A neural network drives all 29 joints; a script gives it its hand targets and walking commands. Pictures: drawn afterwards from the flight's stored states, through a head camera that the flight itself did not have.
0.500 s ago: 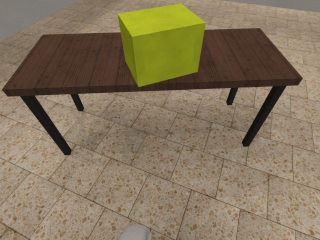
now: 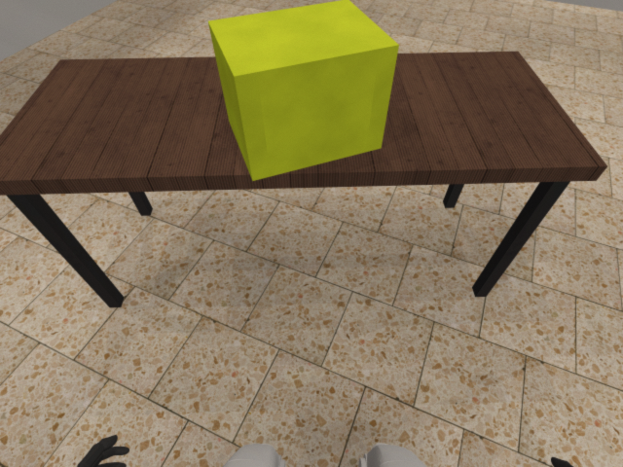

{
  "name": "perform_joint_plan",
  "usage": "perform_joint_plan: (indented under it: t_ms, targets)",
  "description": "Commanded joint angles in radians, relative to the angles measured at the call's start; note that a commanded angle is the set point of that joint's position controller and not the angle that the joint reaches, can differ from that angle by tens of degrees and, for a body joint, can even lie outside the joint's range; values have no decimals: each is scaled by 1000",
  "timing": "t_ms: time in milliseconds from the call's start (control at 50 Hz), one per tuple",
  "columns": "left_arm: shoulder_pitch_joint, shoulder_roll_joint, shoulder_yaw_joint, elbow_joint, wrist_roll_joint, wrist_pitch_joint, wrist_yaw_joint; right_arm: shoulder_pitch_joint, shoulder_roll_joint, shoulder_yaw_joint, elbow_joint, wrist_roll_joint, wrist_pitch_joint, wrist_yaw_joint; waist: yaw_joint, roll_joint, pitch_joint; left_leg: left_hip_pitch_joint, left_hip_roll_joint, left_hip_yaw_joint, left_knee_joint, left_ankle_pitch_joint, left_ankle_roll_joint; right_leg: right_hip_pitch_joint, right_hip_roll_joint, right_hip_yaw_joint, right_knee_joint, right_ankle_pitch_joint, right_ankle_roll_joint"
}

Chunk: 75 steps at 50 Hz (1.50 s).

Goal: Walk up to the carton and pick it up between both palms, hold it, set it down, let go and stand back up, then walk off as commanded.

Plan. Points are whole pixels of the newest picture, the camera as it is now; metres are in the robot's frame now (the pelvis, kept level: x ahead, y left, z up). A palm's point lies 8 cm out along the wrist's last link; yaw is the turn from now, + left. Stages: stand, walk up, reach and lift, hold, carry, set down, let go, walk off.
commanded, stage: walk up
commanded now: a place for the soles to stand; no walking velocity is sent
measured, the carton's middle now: (300, 89) +0.82 +0.05 +0.03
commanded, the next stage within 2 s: none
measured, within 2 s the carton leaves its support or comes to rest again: neither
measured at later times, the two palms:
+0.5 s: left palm out of the picture +0.12 +0.31 -0.09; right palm (564, 459) +0.14 -0.30 -0.08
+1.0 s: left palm out of the picture +0.06 +0.35 -0.09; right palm (561, 445) +0.16 -0.30 -0.08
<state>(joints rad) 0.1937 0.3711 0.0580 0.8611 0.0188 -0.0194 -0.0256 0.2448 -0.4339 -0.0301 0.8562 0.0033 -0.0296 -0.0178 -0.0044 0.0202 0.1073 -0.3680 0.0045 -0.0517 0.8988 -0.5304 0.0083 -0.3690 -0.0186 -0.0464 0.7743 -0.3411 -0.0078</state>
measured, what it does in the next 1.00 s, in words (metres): shifts its weight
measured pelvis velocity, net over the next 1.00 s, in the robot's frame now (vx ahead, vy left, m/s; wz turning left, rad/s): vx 0.06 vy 0.02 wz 0.11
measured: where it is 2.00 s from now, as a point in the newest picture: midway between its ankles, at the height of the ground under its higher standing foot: (319, 424)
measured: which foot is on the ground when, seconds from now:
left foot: down 0.00-1.00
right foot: down 0.00-1.00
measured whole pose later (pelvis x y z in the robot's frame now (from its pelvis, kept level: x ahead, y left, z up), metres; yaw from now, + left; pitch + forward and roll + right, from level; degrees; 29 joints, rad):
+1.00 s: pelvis +0.06 +0.02 +0.01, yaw +6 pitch -4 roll +0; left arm 0.25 0.43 0.10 0.97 0.03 -0.03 -0.06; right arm 0.23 -0.42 -0.07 1.00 -0.03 -0.05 0.04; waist 0.04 -0.01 0.05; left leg -0.19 0.00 -0.02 0.67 -0.41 -0.01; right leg -0.19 -0.07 -0.10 0.65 -0.40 0.02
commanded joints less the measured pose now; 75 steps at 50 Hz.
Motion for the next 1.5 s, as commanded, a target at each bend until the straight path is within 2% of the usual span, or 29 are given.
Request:
perform_joint_plan:
  t_ms: [0,60,120,140,260,360,660,720,740,780,840,880,940,960,980,1000,1040,1080,1140,1180,1220,1240,1260,1280,1320,1340,1440,1460,1480]
  targets:
    - [-8,290,62,-37,-6,-31,25,49,-179,-51,-2,7,-23,-9,5,-200,-87,-77,27,-33,-16,5,19,144,-308,402,-344,281,-232]
    - [-67,272,53,-48,-13,-16,21,71,-178,-42,41,-5,-33,-5,-11,-226,-152,59,0,55,-247,121,15,165,-237,223,-209,451,-195]
    - [-94,210,35,-42,-36,-2,20,-21,-261,-53,46,-18,-45,-7,21,-33,-127,71,177,-267,-385,469,121,58,-71,72,-62,173,-40]
    - [-98,212,32,-24,-29,-1,22,-55,-261,-48,48,-12,-44,-3,32,2,-110,46,201,-284,-383,512,157,100,-60,74,-60,95,-42]
    - [-120,258,33,43,-32,-10,20,-75,-170,-15,95,4,-30,-4,7,-41,-168,90,55,-52,-295,475,38,195,-196,169,-250,313,-113]
    - [-181,218,17,59,-30,0,19,-109,-214,-16,129,-1,-31,-3,11,-9,-165,106,132,-158,-401,586,78,214,-101,69,-211,281,-45]
    - [-213,216,8,154,-25,-3,12,-193,-175,-9,168,-7,-17,5,21,30,-142,155,97,-97,-516,513,26,286,-130,57,-395,184,-38]
    - [-208,216,11,169,-18,-8,14,-208,-157,-2,166,-2,-13,7,24,-42,-138,165,100,-100,-507,523,27,303,-134,49,-429,206,-33]
    - [-109,301,59,96,-4,-18,-7,-101,-226,-50,127,-16,-26,22,18,-41,-201,151,59,-89,-445,151,83,346,-89,29,-361,-177,-64]
    - [-68,305,70,93,4,-17,-19,-130,-240,-70,115,-48,-24,32,41,0,-61,-19,40,-119,-411,-178,103,237,-173,189,-389,-444,-123]
    - [-23,297,83,61,2,-24,-23,-146,-180,-74,61,-36,-32,45,72,-85,56,-148,31,-77,-377,-63,81,243,-194,214,-411,-400,-145]
    - [1,336,99,47,13,-34,-23,-123,-161,-79,41,-36,-33,54,66,-189,9,-149,27,33,-173,99,44,296,-304,333,-540,-359,-200]
    - [-64,320,91,-11,6,-33,-28,-37,-183,-87,52,-30,-58,57,-6,-126,41,47,37,43,-388,119,56,122,-282,242,-386,-147,-205]
    - [-103,277,83,-27,-4,-27,-30,46,-185,-100,72,-41,-67,52,-49,-64,47,175,29,7,-499,125,70,24,-183,93,-206,-57,-146]
    - [-163,201,57,-83,-13,-25,-28,161,-272,-118,89,-44,-80,38,-92,214,34,369,172,-339,-608,206,135,-231,-4,-66,159,3,-67]
    - [-243,208,54,-116,-6,-28,-19,207,-351,-134,81,-33,-82,38,-125,234,78,512,357,-632,-648,370,256,-498,56,7,298,-267,-44]
    - [-180,253,50,-99,-1,-37,-9,157,-322,-127,35,-14,-75,23,-70,48,29,513,407,-501,-516,699,337,-461,-25,130,331,-231,-39]
    - [-79,273,62,-96,-19,-35,-17,89,-284,-118,-35,-15,-71,12,-17,34,-16,512,365,-334,-465,842,286,-376,-57,116,243,-149,-26]
    - [-106,236,67,-134,-26,-29,-32,61,-291,-116,-65,-26,-74,11,-21,166,24,301,283,-180,-483,822,219,-147,-60,36,13,-31,-39]
    - [41,253,87,-96,-33,-24,-38,-28,-276,-112,-101,-24,-72,13,72,155,-52,178,200,-81,-348,780,145,133,-23,13,-140,120,-64]
    - [274,307,133,-24,-10,-30,-25,18,-179,-76,-105,-13,-61,14,180,-68,-177,-84,100,13,81,582,83,529,-31,77,-212,170,-73]
    - [346,359,139,-31,-2,-34,-14,64,-127,-54,-124,-11,-62,16,205,-270,-207,-207,-18,30,329,253,60,558,-172,321,-335,-107,-120]
    - [269,408,131,-68,-20,-44,-14,102,-178,-66,-137,-10,-53,12,135,-273,-207,-318,-86,-35,414,-26,46,493,-406,812,-583,-341,-214]
    - [169,428,137,-83,-33,-41,-14,59,-262,-88,-117,-21,-47,6,110,-122,-143,-306,-15,-85,477,-35,53,378,-464,885,-608,-549,-284]
    - [67,336,111,-118,-28,-44,-5,45,-252,-89,-87,-19,-48,16,61,-55,-47,-253,59,-42,351,16,43,185,-374,589,-532,-388,-299]
    - [25,339,107,-125,-24,-44,-4,70,-254,-97,-80,-16,-48,21,29,-115,-14,-200,75,-31,254,12,35,85,-336,492,-513,-340,-283]
    - [-54,343,109,-148,-1,-31,-22,203,-203,-101,-24,-27,-52,60,-36,-245,-40,143,53,112,-162,92,44,-206,-223,231,-413,-335,-231]
    - [-88,297,94,-172,-2,-25,-23,304,-212,-121,6,-29,-65,53,-109,-145,-70,335,30,121,-264,220,46,-343,-177,188,-271,-357,-196]
    - [-97,229,77,-184,7,-14,-24,420,-261,-142,47,-48,-73,40,-179,89,-115,530,44,35,-324,109,18,-531,-77,101,5,-433,-130]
